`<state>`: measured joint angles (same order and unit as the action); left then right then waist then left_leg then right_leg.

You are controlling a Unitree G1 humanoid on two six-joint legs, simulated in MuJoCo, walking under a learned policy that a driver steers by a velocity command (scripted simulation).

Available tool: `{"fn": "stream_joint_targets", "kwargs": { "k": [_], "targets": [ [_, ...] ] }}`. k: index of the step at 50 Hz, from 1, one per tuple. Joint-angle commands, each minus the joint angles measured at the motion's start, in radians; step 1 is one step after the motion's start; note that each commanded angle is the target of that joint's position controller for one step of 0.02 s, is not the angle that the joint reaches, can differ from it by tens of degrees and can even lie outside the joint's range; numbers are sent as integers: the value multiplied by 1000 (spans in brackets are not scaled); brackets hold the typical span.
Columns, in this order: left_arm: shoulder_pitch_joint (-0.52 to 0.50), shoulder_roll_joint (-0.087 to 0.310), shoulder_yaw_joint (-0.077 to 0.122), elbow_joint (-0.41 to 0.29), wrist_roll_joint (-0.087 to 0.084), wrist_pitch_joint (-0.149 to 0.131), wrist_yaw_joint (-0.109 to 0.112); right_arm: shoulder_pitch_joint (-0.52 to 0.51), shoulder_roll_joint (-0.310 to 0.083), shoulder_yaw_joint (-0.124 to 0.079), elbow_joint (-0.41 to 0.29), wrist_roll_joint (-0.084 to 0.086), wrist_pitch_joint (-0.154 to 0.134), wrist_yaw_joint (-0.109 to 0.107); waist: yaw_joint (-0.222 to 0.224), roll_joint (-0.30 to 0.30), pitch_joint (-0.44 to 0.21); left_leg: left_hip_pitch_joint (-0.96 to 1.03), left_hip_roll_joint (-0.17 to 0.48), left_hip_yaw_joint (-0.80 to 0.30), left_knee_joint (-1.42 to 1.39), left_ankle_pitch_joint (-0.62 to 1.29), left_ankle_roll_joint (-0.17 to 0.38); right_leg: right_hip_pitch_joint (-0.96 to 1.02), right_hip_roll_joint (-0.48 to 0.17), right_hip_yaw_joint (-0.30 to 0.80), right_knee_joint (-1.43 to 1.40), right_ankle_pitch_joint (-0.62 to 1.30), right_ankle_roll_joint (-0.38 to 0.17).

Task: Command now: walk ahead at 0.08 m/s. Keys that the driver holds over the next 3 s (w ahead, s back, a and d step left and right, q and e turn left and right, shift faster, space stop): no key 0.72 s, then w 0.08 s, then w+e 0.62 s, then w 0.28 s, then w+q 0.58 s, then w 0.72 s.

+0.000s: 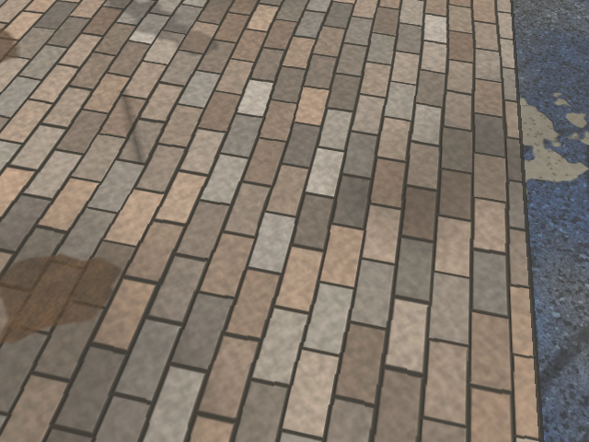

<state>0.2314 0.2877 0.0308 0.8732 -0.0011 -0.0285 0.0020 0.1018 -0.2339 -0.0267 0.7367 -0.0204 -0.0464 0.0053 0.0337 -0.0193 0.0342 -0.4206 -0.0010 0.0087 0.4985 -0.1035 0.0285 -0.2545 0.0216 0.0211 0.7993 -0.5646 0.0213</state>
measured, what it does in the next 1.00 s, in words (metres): walks ahead: right foot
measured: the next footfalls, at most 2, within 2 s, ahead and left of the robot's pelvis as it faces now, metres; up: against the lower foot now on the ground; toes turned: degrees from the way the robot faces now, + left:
right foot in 0.16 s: +0.06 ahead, -0.14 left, +0.00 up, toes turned +0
right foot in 1.44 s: +0.45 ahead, -0.19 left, +0.00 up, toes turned -21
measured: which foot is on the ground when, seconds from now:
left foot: down 0.00-1.00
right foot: up 0.00-0.14, down 0.16-0.96, up 0.98-1.00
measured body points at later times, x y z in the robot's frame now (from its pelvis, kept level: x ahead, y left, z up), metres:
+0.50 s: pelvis +0.06 -0.02 +0.00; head +0.07 -0.02 +0.45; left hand +0.11 +0.24 -0.14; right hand +0.16 -0.28 -0.13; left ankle +0.10 +0.11 -0.73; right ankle +0.02 -0.14 -0.73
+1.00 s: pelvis +0.12 +0.00 +0.00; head +0.12 +0.01 +0.45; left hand +0.13 +0.27 -0.15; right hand +0.17 -0.28 -0.13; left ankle +0.11 +0.10 -0.73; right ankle +0.02 -0.14 -0.70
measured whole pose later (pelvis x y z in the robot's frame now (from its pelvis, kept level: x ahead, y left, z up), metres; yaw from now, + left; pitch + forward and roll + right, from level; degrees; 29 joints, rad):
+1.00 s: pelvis +0.12 +0.00 +0.00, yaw -3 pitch -1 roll +0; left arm 0.35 0.25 0.05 1.05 -0.04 -0.04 0.03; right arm 0.20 -0.25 -0.07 1.07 0.01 -0.10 0.00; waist 0.00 -0.04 0.00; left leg -0.22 -0.02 0.08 0.55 -0.31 0.04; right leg -0.20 0.00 0.10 0.79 -0.49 -0.03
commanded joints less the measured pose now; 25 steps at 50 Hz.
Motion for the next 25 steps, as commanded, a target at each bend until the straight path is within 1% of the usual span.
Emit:
{"fn": "stream_joint_targets", "kwargs": {
  "k": [1, 2, 3, 4, 5, 6, 7, 8, 9, 10, 11, 12, 13, 14, 16, 19, 25],
  "targets": [
    [46, 102, 28, -35, -4, 43, 19, 35, -137, -31, -24, 6, 10, 2, -24, 121, -160, 291, 286, -349, -176, 153, 201, -198, -76, 53, 123, -46, 39],
    [47, 94, 28, -31, -2, 57, 27, -15, -143, -33, -28, 0, 13, -2, -3, 147, -136, 207, 258, -314, -206, 59, 177, -141, -86, 48, 61, 5, 44],
    [63, 76, 25, -17, -1, 63, 32, -48, -144, -35, -26, -6, 18, -5, 10, 166, -122, 135, 225, -269, -224, 16, 163, -72, -75, 26, 0, 56, 47],
    [82, 63, 23, -1, 2, 64, 34, -58, -138, -34, -21, -8, 21, -8, 15, 175, -127, 102, 200, -229, -228, -10, 155, -12, -66, 9, -56, 127, 44],
    [97, 54, 22, 14, 5, 62, 33, -59, -130, -33, -12, -6, 23, -12, 21, 170, -137, 87, 183, -198, -224, -50, 147, 39, -58, -7, -123, 213, 36],
    [108, 46, 21, 27, 8, 59, 30, -61, -124, -32, -2, 3, 25, -14, 28, 160, -142, 71, 167, -174, -215, -120, 134, 91, -48, -25, -204, 306, 26],
    [103, 44, 21, 33, 17, 58, 27, -48, -114, -29, 11, 10, 27, -16, 27, 149, -137, 53, 148, -157, -211, -221, 109, 132, -41, -36, -267, 366, 12],
    [80, 55, 21, 24, 30, 58, 26, -18, -94, -22, 31, 11, 26, -16, 17, 122, -115, 31, 126, -146, -209, -326, 64, 144, -63, -11, -314, 402, -8],
    [50, 85, 23, 5, 33, 56, 29, -1, -90, -19, 45, 4, 26, -15, -5, 83, -70, 20, 98, -130, -183, -389, 24, 109, -118, 46, -372, 359, -36],
    [25, 137, 37, 18, 17, 54, 31, 13, -93, -24, 42, 5, 28, -17, -48, -36, -17, 89, 41, -68, -164, -337, -8, -41, -114, 51, -382, 162, -66],
    [-3, 97, 29, 16, 13, 42, 29, -10, -100, -24, 49, -2, 28, -22, -36, -51, 1, 174, 33, -58, -111, -254, -21, -123, -104, 55, -422, 83, -65],
    [-16, 72, 21, 22, 19, 30, 30, -7, -97, -27, 55, 2, 27, -25, -45, -66, -1, 215, 32, -53, -83, -187, -15, -143, -106, 58, -441, 99, -51],
    [-25, 71, 20, 27, 20, 19, 29, 3, -92, -27, 68, 5, 27, -29, -50, -69, -6, 236, 36, -54, -68, -131, -5, -137, -102, 54, -443, 154, -37],
    [-23, 67, 19, 33, 17, 9, 27, 13, -98, -29, 80, 6, 28, -31, -47, -63, -12, 237, 34, -51, -56, -77, 2, -112, -99, 49, -433, 209, -29],
    [8, 69, 17, 52, 10, -1, 26, 22, -94, -30, 102, 9, 28, -29, -37, -36, -36, 246, 36, -49, -44, 14, 9, -64, -93, 39, -408, 300, -26],
    [29, 68, 15, 73, 7, 2, 28, 22, -91, -32, 130, 14, 30, -27, -27, -11, -49, 258, 37, -45, -32, 96, 6, -26, -84, 28, -389, 382, -30],
    [34, 61, 11, 102, 4, 10, 28, 25, -100, -36, 188, 19, 43, -33, -24, 18, -51, 278, 37, -42, -25, 155, -1, 10, -75, 15, -383, 468, -34]
  ]
}}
